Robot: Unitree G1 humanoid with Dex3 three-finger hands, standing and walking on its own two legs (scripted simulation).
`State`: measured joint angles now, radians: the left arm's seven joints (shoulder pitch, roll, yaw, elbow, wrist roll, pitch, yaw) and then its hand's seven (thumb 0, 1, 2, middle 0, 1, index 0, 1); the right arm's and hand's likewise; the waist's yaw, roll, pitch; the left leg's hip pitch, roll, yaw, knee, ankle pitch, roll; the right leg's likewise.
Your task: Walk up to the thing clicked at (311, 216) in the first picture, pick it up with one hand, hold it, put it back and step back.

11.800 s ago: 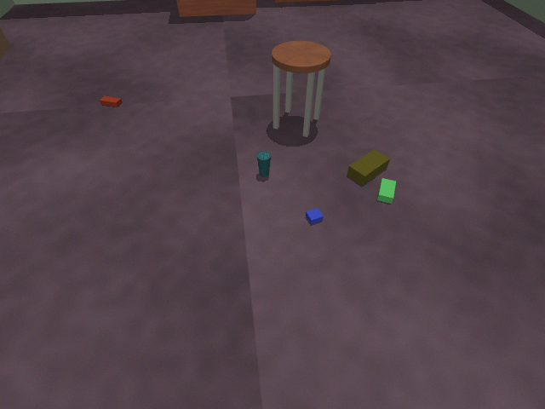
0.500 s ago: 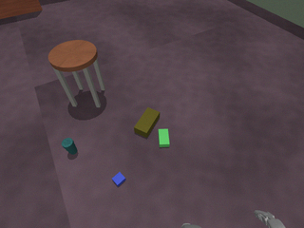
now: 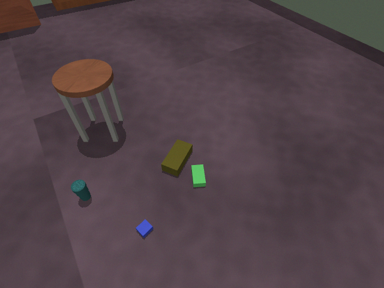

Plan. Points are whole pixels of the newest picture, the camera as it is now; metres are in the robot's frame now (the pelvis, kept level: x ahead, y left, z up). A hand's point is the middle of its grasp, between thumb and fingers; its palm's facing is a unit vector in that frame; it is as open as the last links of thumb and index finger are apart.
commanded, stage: walk up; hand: left
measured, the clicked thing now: (144, 228) +0.53 +0.23 -0.74
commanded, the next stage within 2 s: stand in 0.38 s
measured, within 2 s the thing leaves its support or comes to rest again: neither
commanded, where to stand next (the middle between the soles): +0.15 +0.02 m, yaw +1 degrees
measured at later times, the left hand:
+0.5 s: hand out of the picture +0.12 +0.24 -0.14, palm faces -0.01 -0.94 -0.33, open 7.4 cm
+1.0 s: hand out of the picture +0.11 +0.25 -0.13, palm faces -0.01 -0.94 -0.34, open 7.4 cm
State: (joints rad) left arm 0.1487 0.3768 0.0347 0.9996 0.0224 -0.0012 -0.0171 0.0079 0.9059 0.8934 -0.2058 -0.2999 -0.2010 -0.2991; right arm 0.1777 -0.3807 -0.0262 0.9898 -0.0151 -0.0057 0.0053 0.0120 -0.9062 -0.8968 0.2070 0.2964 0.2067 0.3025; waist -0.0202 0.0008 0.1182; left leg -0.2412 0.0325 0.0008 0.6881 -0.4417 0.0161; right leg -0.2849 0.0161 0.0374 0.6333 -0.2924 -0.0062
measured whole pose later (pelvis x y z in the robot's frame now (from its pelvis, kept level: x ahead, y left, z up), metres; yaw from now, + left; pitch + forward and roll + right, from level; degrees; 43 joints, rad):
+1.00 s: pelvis +0.02 +0.00 +0.03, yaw +0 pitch -2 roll +0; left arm 0.06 0.35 0.01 1.16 0.01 -0.02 -0.01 0.01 0.91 0.89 -0.21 -0.30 -0.20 -0.30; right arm 0.08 -0.35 0.00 1.14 -0.01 -0.02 0.01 0.01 -0.91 -0.90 0.20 0.30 0.20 0.30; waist -0.01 0.00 0.05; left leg -0.08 0.00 0.00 0.29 -0.17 0.00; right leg -0.12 0.00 0.01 0.30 -0.14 0.01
